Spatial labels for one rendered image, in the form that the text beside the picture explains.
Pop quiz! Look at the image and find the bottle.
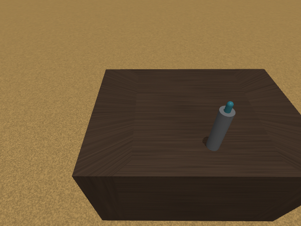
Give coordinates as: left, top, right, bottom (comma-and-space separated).
206, 101, 236, 151

